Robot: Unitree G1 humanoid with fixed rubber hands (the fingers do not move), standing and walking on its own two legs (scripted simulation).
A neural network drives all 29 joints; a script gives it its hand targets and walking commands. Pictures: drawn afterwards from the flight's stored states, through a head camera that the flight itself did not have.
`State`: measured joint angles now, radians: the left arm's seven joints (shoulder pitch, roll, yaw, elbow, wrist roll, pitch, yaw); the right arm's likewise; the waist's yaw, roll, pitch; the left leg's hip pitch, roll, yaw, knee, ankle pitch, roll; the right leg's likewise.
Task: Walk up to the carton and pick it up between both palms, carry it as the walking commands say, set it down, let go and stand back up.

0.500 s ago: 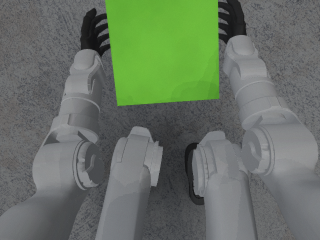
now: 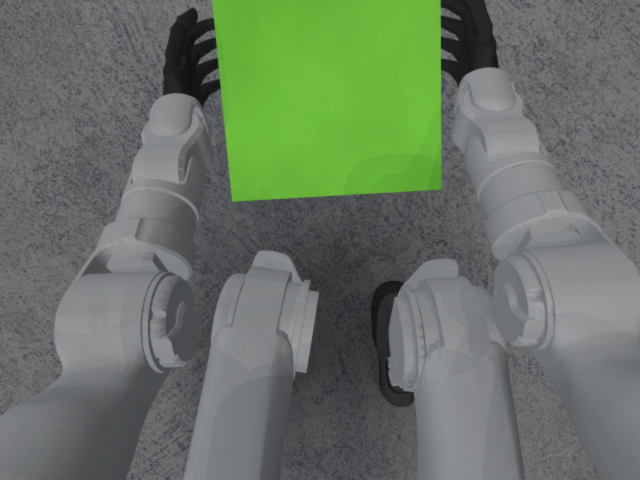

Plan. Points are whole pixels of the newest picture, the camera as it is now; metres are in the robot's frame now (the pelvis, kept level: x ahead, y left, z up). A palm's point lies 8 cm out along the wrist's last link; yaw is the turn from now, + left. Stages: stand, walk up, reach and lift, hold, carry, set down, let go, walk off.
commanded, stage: set down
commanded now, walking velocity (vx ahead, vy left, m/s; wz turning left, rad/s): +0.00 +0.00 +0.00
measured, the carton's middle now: (330, 109) +0.50 +0.03 -0.23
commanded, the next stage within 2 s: let go in 1.78 s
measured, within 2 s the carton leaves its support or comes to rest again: rests again in 0.06 s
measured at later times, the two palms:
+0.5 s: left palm (153, 113) +0.47 +0.22 -0.15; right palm (502, 85) +0.51 -0.16 -0.15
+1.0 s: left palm (67, 79) +0.47 +0.23 -0.03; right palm (586, 33) +0.51 -0.17 -0.03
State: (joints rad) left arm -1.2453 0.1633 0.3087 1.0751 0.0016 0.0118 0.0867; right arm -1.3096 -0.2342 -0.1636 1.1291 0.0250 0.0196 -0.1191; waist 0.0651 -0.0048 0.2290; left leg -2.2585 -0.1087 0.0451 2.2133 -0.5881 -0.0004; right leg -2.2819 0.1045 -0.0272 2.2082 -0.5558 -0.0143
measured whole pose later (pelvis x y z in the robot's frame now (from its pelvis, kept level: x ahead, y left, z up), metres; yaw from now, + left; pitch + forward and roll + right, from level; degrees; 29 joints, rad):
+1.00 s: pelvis +0.01 +0.00 +0.08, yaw +1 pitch +41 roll +1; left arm -0.97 0.24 0.25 0.81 -0.11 0.10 0.06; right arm -1.05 -0.27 -0.18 0.87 0.08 0.11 -0.07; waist 0.04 -0.01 0.02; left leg -2.09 -0.09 0.03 1.94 -0.56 0.02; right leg -2.09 0.06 -0.02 1.95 -0.56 -0.03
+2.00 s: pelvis +0.07 +0.01 +0.32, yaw +0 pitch +40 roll -1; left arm -0.58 0.19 0.27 0.71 0.00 0.04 -0.02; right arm -0.64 -0.19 -0.20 0.73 -0.04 0.05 -0.01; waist 0.04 0.01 -0.16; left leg -1.36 -0.07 -0.04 1.01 -0.34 0.02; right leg -1.35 0.07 0.02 0.99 -0.33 -0.02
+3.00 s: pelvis +0.12 -0.01 +0.41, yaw +2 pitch -3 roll +0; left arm 0.23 0.23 0.04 0.50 0.06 0.07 -0.02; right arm 0.24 -0.22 -0.04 0.49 -0.04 0.06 0.03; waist 0.00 0.00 0.05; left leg -0.14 -0.05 -0.05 0.46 -0.27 0.01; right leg -0.14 0.04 0.00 0.48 -0.28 -0.03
